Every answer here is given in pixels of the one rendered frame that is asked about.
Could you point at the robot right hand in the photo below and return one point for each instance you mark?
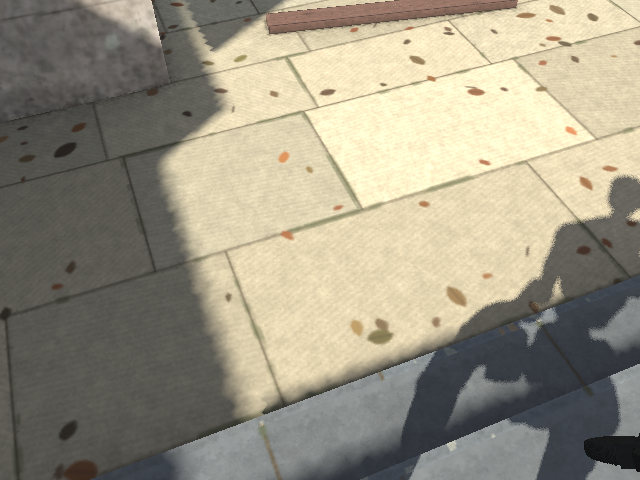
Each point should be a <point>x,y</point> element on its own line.
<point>617,450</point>

